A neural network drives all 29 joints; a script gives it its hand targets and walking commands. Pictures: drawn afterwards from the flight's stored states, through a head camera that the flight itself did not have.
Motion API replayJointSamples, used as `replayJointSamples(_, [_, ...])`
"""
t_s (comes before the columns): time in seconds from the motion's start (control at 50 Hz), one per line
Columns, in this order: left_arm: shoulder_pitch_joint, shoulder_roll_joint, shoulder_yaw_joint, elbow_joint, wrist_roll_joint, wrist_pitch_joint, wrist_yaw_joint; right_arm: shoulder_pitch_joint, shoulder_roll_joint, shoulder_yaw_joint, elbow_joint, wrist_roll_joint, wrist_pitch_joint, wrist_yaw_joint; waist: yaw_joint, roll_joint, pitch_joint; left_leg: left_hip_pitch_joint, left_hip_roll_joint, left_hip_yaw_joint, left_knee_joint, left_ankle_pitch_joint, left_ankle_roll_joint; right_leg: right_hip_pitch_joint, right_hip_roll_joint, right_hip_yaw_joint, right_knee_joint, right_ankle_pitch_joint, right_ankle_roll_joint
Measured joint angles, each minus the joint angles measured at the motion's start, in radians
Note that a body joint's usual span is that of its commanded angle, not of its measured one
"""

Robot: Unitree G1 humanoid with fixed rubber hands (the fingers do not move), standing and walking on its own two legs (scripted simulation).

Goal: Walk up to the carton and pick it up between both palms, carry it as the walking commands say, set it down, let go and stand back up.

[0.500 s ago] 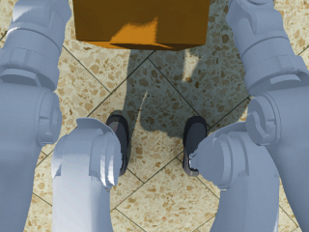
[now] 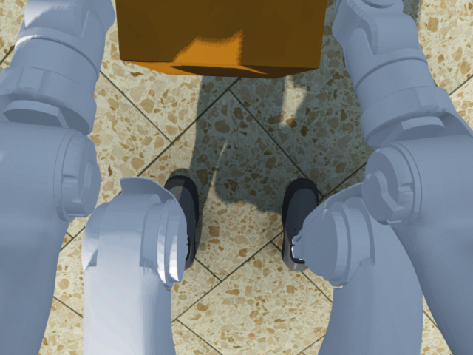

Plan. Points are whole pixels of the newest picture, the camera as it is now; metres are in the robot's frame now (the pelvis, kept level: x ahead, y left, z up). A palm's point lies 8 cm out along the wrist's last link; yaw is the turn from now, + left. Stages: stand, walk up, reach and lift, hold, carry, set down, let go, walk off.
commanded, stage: reach and lift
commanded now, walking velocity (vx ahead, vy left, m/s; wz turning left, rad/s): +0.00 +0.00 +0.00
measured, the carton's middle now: out of the picture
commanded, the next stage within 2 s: none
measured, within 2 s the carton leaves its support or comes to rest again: leaves its support in 0.48 s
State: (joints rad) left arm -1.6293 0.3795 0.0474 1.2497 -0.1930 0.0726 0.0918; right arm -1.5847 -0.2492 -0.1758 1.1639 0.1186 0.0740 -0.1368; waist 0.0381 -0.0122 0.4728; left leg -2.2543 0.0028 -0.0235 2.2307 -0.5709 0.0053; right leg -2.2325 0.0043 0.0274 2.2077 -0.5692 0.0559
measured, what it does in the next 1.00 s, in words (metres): stands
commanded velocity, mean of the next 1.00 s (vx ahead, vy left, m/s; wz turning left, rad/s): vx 0.00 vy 0.00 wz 0.00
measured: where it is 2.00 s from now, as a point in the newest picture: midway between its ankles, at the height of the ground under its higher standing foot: (240, 238)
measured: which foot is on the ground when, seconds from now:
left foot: down 0.00-1.00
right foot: down 0.00-1.00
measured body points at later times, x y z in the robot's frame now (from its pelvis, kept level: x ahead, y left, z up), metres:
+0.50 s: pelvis +0.01 -0.01 +0.00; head +0.38 +0.03 +0.24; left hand +0.56 +0.19 -0.18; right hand +0.58 -0.11 -0.17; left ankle +0.11 +0.12 -0.33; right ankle +0.12 -0.14 -0.33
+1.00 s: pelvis +0.01 -0.01 +0.04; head +0.36 +0.03 +0.31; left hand +0.57 +0.19 -0.10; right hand +0.58 -0.10 -0.10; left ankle +0.11 +0.12 -0.33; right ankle +0.12 -0.14 -0.33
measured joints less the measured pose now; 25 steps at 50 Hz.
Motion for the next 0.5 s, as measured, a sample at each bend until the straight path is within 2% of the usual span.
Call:
replayJointSamples(0.12, [0.039,-0.001,0.079,-0.066,0.046,0.057,-0.046,0.008,0.009,-0.050,-0.035,-0.050,0.062,0.045,-0.002,-0.011,-0.008,-0.009,0.009,0.007,0.032,-0.011,0.000,-0.020,0.013,0.009,0.035,-0.003,-0.003])
replayJointSamples(0.26, [0.079,-0.008,0.128,-0.137,0.080,0.094,-0.075,0.020,0.015,-0.064,-0.067,-0.060,0.098,0.050,0.002,-0.024,-0.023,-0.017,0.017,0.006,0.040,-0.019,-0.003,-0.037,0.024,0.009,0.043,-0.002,-0.007])
replayJointSamples(0.4, [0.125,-0.032,0.108,-0.203,0.080,0.120,-0.071,0.049,0.009,-0.039,-0.102,-0.036,0.119,0.006,0.009,-0.025,-0.049,-0.024,0.014,0.002,0.033,-0.025,-0.007,-0.042,0.023,0.006,0.036,-0.009,-0.008])
replayJointSamples(0.5, [0.158,-0.051,0.081,-0.248,0.080,0.150,-0.044,0.093,0.011,-0.028,-0.149,-0.010,0.138,-0.025,0.005,-0.027,-0.090,-0.028,0.004,-0.010,0.018,-0.025,-0.014,-0.040,0.032,0.005,0.021,-0.018,0.001])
